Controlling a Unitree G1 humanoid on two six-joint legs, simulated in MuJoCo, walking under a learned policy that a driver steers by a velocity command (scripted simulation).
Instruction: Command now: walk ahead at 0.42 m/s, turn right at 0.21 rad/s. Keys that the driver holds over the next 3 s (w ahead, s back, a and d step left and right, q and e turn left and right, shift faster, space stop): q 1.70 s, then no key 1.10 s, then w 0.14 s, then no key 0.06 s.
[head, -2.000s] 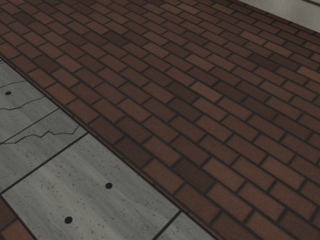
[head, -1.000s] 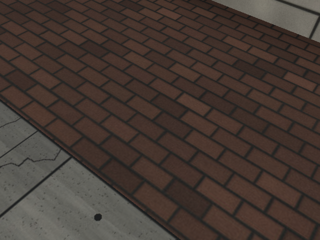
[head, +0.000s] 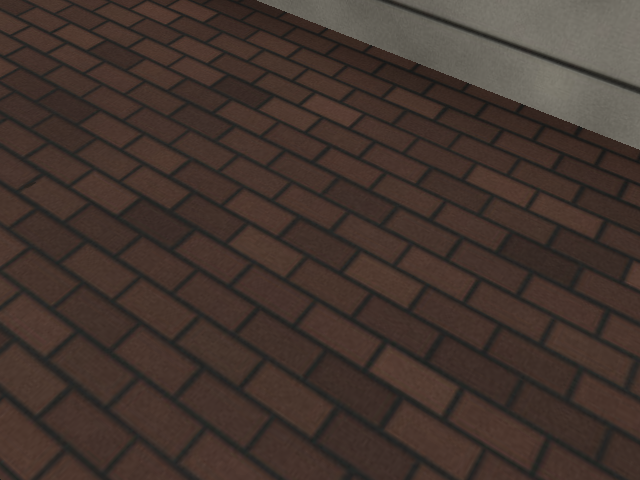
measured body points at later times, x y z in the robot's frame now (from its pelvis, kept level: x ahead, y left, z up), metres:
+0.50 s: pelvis +0.16 -0.03 -0.01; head +0.20 -0.03 +0.44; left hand +0.25 +0.26 -0.13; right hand +0.30 -0.30 -0.14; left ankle +0.16 +0.10 -0.69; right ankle +0.26 -0.13 -0.75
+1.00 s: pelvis +0.18 +0.02 +0.00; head +0.20 +0.06 +0.45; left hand +0.19 +0.34 -0.13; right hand +0.42 -0.19 -0.10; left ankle +0.16 +0.10 -0.75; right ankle +0.28 -0.12 -0.70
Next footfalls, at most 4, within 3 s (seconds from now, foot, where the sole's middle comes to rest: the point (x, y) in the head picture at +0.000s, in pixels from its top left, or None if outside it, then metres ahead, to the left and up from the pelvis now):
0.24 right None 0.30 -0.13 -0.78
0.66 left None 0.19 0.11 -0.78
1.16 right None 0.31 -0.08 -0.78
1.56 left None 0.13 0.14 -0.78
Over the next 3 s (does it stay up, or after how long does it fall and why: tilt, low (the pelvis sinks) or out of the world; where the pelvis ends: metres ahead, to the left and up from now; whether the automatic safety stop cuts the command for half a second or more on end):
stays up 0.22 0.06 -0.01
